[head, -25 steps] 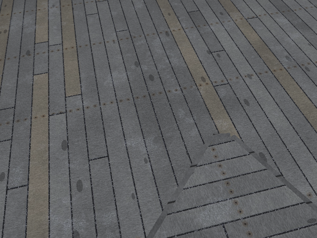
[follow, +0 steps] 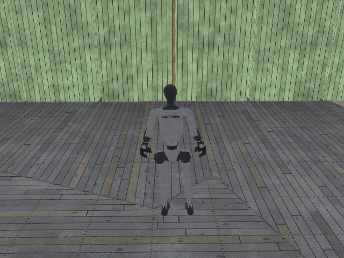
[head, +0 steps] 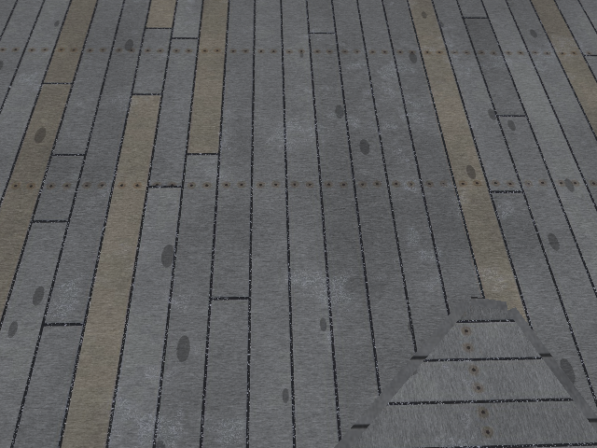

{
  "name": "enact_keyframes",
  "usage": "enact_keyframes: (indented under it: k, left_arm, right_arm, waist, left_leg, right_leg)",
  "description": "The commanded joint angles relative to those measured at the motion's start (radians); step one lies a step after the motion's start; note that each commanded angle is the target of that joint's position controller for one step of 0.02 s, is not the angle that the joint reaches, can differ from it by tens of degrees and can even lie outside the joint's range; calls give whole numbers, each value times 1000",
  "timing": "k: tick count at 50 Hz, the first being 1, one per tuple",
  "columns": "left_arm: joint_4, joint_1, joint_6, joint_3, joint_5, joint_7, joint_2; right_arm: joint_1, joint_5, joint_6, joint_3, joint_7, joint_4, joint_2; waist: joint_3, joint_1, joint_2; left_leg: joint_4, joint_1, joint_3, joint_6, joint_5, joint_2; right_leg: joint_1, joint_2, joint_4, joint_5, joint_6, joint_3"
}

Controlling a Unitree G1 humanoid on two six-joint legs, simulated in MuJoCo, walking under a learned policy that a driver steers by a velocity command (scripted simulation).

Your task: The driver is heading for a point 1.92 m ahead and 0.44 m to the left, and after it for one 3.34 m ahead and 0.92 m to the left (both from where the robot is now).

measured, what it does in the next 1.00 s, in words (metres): steps on the spot, turning left: right foot, then left foot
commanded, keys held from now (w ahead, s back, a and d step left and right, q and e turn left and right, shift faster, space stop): q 0.56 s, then no key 0.44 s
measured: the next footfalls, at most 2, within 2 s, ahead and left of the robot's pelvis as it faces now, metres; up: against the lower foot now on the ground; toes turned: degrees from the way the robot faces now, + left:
right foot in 0.20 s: +0.11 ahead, -0.16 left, +0.00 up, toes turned +13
left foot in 0.62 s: +0.02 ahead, +0.09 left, +0.00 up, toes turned +24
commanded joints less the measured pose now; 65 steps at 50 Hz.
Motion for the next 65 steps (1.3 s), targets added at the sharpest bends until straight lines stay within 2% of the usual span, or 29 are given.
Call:
enact_keyframes:
  k: [1, 6, 9, 10, 11, 12, 13, 14, 16, 19, 23, 27, 30, 31, 32, 33, 34, 36, 37, 40, 43, 45, 48, 49, 51, 52, 54, 57, 65]
  left_arm:
    - [-32, 80, -2, 24, -1, 5, 78]
    - [-48, 41, -23, 29, -12, -10, 83]
    - [-31, 101, -40, 39, -18, -23, 89]
    - [-26, 127, -42, 53, -9, -21, 132]
    - [-39, 103, -31, 74, 17, -15, 229]
    - [-44, 88, -27, 76, 48, -18, 220]
    - [-73, 36, -29, 60, 42, -14, 165]
    - [-83, -6, -28, 50, 24, -9, 125]
    - [-90, -26, -23, 38, -2, -2, 96]
    - [-82, 21, -6, 41, 7, 6, 106]
    - [-74, 49, 7, 63, 3, 4, 158]
    - [-69, 33, 6, 76, -15, -14, 187]
    - [-51, 20, 2, 72, -44, -19, 173]
    - [-25, 76, -3, 60, -37, -25, 133]
    - [-58, 83, -9, 28, 25, -36, 49]
    - [-84, 5, -9, 38, 16, -25, 82]
    - [-79, -31, -2, 53, -6, -18, 133]
    - [-44, -4, 10, 58, -13, -8, 125]
    - [-36, 12, 16, 60, -5, -5, 129]
    - [-13, 62, 17, 50, -14, -11, 95]
    - [-20, 24, 18, 31, -10, -15, 63]
    - [-21, 17, 17, 30, -11, -16, 74]
    - [0, 59, 9, 27, -12, -20, 69]
    - [10, 81, 4, 21, -1, -23, 61]
    - [8, 90, -3, 33, 11, -19, 155]
    - [27, 62, -5, 36, -2, -25, 144]
    - [23, 34, -18, 17, 6, -33, 76]
    - [41, 51, -35, 10, 5, -30, 69]
    - [86, 64, -30, 1, 0, -17, 64]
  right_arm:
    - [-32, 7, 1, -52, -22, -86, -172]
    - [-21, 8, 24, -54, -25, -94, -166]
    - [-36, 22, 37, -51, -27, -102, -156]
    - [-11, 26, 38, -44, -28, -102, -129]
    - [31, 23, 35, -34, -23, -116, -83]
    - [5, 19, 20, -51, -20, -130, -136]
    - [27, 12, 17, -72, -17, -108, -194]
    - [51, 17, 25, -78, -18, -80, -193]
    - [78, 17, 48, -68, -23, -59, -142]
    - [2, 32, 50, -49, -17, -99, -98]
    - [-54, 25, 46, -32, 0, -141, -72]
    - [-37, 26, 54, -39, 15, -148, -93]
    - [47, 22, 56, -47, 22, -119, -87]
    - [78, 19, 54, -57, 13, -113, -121]
    - [104, 12, 49, -77, -4, -130, -233]
    - [85, -21, 29, -66, 2, -142, -228]
    - [81, -29, 9, -52, 8, -134, -182]
    - [-8, -10, -7, -36, 4, -116, -139]
    - [-41, 1, -8, -28, 1, -112, -125]
    - [-65, -8, -10, -9, -9, -99, -82]
    - [-63, -9, -7, -10, -11, -77, -89]
    - [-53, -11, -3, -11, -7, -57, -102]
    - [-77, -1, -3, 3, -1, -30, -78]
    - [-69, 4, -6, 10, 1, -14, -60]
    - [8, -22, -24, 14, 9, 12, -49]
    - [7, -21, -23, 13, 7, 17, -38]
    - [-66, -15, -13, 7, -1, 21, -62]
    - [-51, -12, 4, 7, -10, 42, -47]
    - [-17, -6, 0, 2, -18, 127, -37]
  waist:
    - [-206, 28, 124]
    - [-180, 4, 167]
    - [-171, 46, 171]
    - [-176, 47, 122]
    - [-165, -6, -133]
    - [-133, 16, -285]
    - [-126, 3, -190]
    - [-115, -11, -132]
    - [-94, -4, -117]
    - [-78, 41, -152]
    - [-119, 78, -181]
    - [-130, 71, -196]
    - [-135, 13, -158]
    - [-156, 11, -62]
    - [-199, 39, 260]
    - [-204, -13, 289]
    - [-190, -37, 186]
    - [-142, 10, 136]
    - [-130, 25, 147]
    - [-153, 48, 148]
    - [-132, 20, 149]
    - [-115, 6, 154]
    - [-92, 34, 134]
    - [-87, 55, 106]
    - [-111, -3, -44]
    - [-105, -18, -134]
    - [-77, 19, -87]
    - [-67, 24, -60]
    - [-55, 32, 9]
  left_leg:
    - [-149, 115, -291, 151, -74, 226]
    - [-133, 137, -380, 128, -179, 216]
    - [-72, 130, -403, 88, -136, 181]
    - [-4, 63, -362, 43, -218, 134]
    - [201, -99, -186, -23, -429, 2]
    - [442, -199, -61, -71, -542, -52]
    - [603, -194, -77, -97, -491, 3]
    - [665, -190, -62, -113, -434, 10]
    - [777, -217, -39, -150, -360, 25]
    - [681, -238, 35, -179, -306, 58]
    - [473, -140, 79, -182, -337, 114]
    - [289, 4, 142, -143, -320, 110]
    - [-14, 195, 165, -65, -124, 76]
    - [-94, 350, 87, -29, 41, 106]
    - [-68, 545, -253, 66, 467, 381]
    - [-73, 428, -360, 260, 533, 518]
    - [-91, 385, -286, 260, 444, 460]
    - [-96, 350, -168, 162, 293, 350]
    - [-98, 323, -141, 150, 327, 332]
    - [-106, 298, -85, 147, 324, 294]
    - [-111, 286, -96, 147, 202, 290]
    - [-114, 265, -130, 162, 128, 303]
    - [-102, 218, -157, 141, 24, 289]
    - [-96, 185, -145, 104, -15, 267]
    - [-45, 126, -71, 10, -151, 163]
    - [-54, 190, -3, -28, -185, 112]
    - [-17, 235, 3, -39, -151, 112]
    - [-21, 228, -11, -25, -96, 122]
    - [-29, 231, -5, -43, -53, 123]
  right_leg:
    - [83, 16, -81, 74, 18, -3]
    - [137, 35, -248, 72, 4, 6]
    - [280, 39, -506, 178, -35, -20]
    - [383, -54, -585, 221, -70, 35]
    - [461, -277, -628, 311, -184, 258]
    - [395, -393, -678, 421, -311, 421]
    - [377, -384, -657, 450, -316, 360]
    - [369, -319, -634, 458, -271, 255]
    - [393, -258, -613, 484, -239, 138]
    - [451, -228, -623, 507, -255, 43]
    - [508, -277, -609, 556, -278, 4]
    - [472, -306, -587, 581, -274, -35]
    - [407, -280, -480, 533, -207, -82]
    - [300, -235, -379, 407, -133, -143]
    - [38, -121, -89, -79, -25, -240]
    - [-69, -40, 100, -293, 11, -140]
    - [-59, -62, 189, -259, 11, -79]
    - [-57, -76, 170, -127, 6, -57]
    - [-32, -72, 164, -66, 16, -58]
    - [64, -60, 83, 30, 33, -67]
    - [145, -64, -126, 28, 29, -73]
    - [194, -58, -214, 1, 22, -81]
    - [303, -44, -421, 107, -1, -92]
    - [384, -46, -557, 256, -17, -89]
    - [493, -149, -526, 520, -67, 7]
    - [380, -133, -524, 325, -104, 0]
    - [312, -101, -556, 210, -87, -17]
    - [323, -83, -545, 231, -66, -38]
    - [342, -65, -538, 236, -70, -50]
